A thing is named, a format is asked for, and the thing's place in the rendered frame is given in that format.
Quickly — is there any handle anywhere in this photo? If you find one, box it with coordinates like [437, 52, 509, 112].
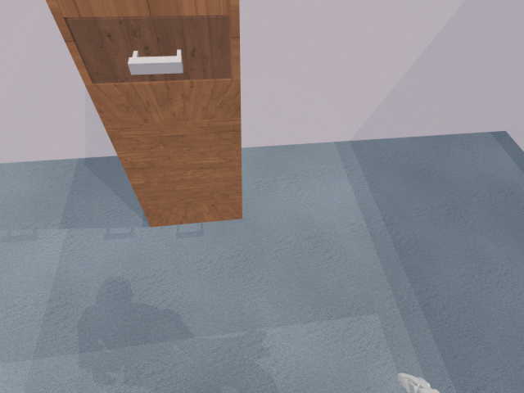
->
[128, 50, 183, 75]

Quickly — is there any drawer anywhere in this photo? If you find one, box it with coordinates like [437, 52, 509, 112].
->
[67, 15, 232, 84]

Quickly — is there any cabinet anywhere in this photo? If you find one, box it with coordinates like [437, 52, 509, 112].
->
[46, 0, 242, 227]

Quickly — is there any right robot hand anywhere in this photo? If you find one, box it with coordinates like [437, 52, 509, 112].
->
[397, 373, 440, 393]

